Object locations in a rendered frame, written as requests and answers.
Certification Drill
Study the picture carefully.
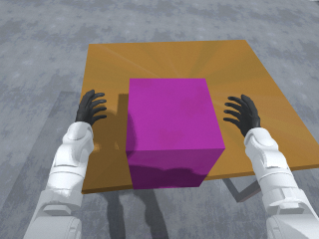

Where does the right robot upper arm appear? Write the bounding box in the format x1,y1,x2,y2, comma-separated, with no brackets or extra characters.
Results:
266,213,319,239

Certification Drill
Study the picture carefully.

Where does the left robot upper arm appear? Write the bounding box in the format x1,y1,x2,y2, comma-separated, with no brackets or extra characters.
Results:
26,216,82,239

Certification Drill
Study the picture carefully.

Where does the robot right hand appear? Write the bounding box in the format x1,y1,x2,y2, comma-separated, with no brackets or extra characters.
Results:
223,94,261,137

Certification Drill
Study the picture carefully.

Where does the carton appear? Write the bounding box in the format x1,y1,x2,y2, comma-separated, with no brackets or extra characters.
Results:
126,78,225,190

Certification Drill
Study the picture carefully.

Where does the table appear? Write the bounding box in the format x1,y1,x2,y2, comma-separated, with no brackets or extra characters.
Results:
80,40,319,203

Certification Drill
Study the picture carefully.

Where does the robot left hand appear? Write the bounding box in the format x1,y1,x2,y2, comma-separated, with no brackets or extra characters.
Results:
75,89,107,127

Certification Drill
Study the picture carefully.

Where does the robot left forearm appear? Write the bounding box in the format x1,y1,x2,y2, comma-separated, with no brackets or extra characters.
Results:
23,121,94,239

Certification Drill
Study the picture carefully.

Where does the robot right forearm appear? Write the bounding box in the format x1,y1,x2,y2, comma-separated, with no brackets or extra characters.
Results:
243,127,319,221

